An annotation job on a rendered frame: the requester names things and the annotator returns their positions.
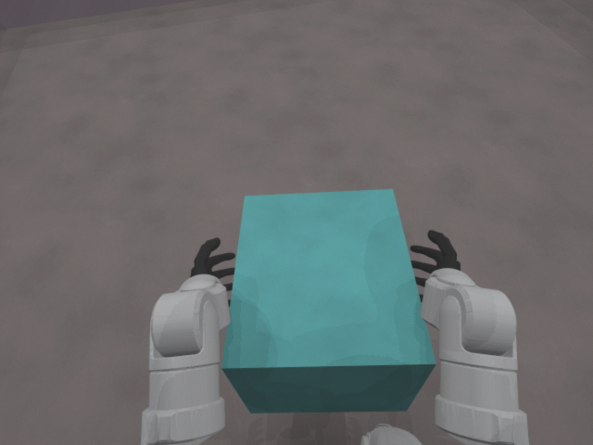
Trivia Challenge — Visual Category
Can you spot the robot right thigh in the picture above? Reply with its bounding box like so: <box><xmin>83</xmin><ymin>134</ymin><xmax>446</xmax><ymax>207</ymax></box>
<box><xmin>360</xmin><ymin>426</ymin><xmax>422</xmax><ymax>445</ymax></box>

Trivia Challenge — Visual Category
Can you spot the right robot hand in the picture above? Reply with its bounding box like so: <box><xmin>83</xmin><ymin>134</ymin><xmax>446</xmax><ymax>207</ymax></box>
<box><xmin>410</xmin><ymin>230</ymin><xmax>461</xmax><ymax>302</ymax></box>

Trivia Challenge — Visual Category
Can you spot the left robot hand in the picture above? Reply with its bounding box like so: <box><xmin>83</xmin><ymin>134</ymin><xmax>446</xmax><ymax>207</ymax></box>
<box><xmin>190</xmin><ymin>237</ymin><xmax>235</xmax><ymax>307</ymax></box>

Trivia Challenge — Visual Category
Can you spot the right robot forearm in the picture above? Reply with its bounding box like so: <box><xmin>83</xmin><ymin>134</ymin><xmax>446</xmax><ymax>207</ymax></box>
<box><xmin>420</xmin><ymin>268</ymin><xmax>529</xmax><ymax>445</ymax></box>

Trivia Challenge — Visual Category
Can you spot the carton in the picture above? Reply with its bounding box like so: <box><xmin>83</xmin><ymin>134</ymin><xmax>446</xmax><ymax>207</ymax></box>
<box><xmin>221</xmin><ymin>189</ymin><xmax>436</xmax><ymax>413</ymax></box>

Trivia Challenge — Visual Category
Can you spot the left robot forearm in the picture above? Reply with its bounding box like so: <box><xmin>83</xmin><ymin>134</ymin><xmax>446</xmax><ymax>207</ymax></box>
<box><xmin>141</xmin><ymin>274</ymin><xmax>231</xmax><ymax>445</ymax></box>

